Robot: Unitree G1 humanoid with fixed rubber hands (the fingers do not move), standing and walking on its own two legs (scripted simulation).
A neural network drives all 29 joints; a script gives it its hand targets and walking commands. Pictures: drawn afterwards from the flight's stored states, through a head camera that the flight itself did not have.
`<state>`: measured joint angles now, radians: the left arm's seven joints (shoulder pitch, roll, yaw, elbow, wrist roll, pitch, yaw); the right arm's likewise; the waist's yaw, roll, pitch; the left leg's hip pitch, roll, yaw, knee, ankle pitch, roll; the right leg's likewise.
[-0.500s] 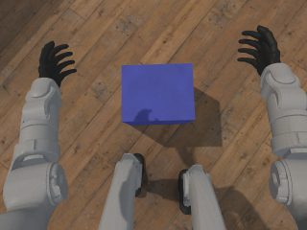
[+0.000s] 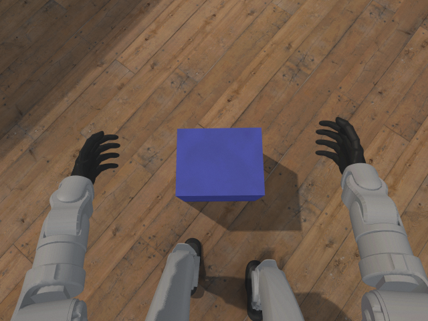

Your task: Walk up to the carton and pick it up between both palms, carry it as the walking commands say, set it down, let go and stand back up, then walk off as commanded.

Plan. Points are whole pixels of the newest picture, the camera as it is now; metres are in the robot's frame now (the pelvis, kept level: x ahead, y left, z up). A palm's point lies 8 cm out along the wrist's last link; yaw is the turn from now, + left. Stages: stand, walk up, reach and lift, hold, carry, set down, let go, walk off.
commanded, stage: let go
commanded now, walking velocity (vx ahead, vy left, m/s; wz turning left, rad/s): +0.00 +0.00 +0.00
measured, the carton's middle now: (219, 168) +0.48 +0.05 -0.55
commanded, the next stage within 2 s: stand in 0.96 s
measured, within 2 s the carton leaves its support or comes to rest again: neither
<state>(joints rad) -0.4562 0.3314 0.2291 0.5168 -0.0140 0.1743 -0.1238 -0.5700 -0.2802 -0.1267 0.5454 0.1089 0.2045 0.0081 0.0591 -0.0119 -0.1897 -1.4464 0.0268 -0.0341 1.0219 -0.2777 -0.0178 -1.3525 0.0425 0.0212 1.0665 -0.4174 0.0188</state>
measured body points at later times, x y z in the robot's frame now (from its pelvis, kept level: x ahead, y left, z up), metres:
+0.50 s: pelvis +0.05 -0.01 +0.09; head +0.10 +0.00 +0.54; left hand +0.21 +0.24 +0.01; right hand +0.26 -0.23 +0.01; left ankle +0.08 +0.13 -0.64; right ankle +0.02 -0.13 -0.64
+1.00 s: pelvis +0.05 +0.00 +0.10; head +0.08 +0.01 +0.55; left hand +0.18 +0.26 +0.01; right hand +0.24 -0.24 +0.01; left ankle +0.08 +0.13 -0.64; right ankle +0.02 -0.13 -0.64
